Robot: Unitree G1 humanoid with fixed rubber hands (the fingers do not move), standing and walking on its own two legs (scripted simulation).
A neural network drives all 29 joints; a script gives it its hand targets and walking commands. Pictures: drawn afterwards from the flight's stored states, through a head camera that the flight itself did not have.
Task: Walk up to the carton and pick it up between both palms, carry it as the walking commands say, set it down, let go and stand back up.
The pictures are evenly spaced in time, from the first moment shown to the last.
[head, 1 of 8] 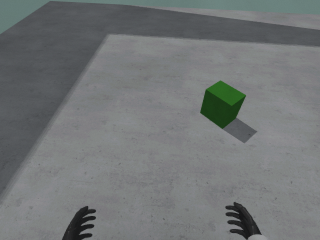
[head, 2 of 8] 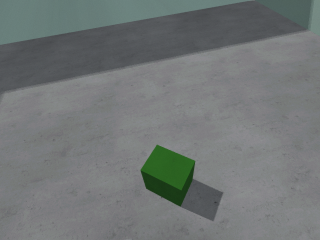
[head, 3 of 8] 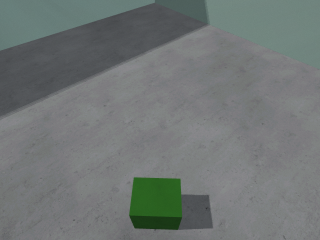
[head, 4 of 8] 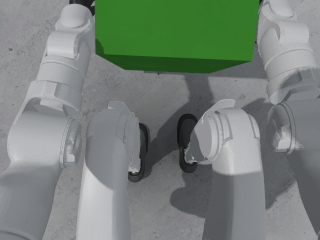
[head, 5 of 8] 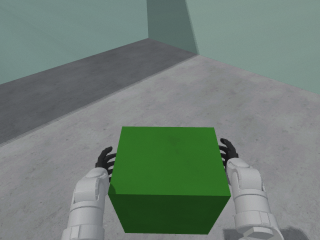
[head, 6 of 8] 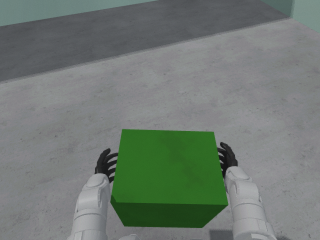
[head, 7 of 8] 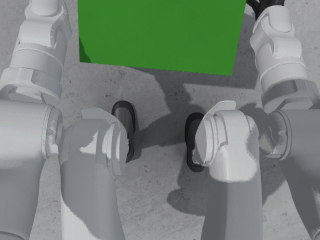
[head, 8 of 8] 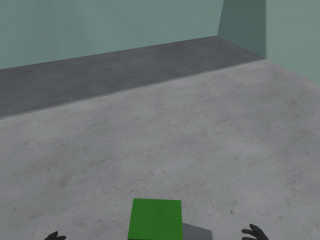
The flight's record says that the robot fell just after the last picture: no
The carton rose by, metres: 0.66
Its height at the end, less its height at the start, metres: +0.00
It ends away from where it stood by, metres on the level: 0.28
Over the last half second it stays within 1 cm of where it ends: yes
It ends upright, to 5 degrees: yes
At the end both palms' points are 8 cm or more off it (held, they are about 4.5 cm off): yes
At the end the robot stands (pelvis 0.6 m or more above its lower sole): yes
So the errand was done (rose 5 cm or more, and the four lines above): yes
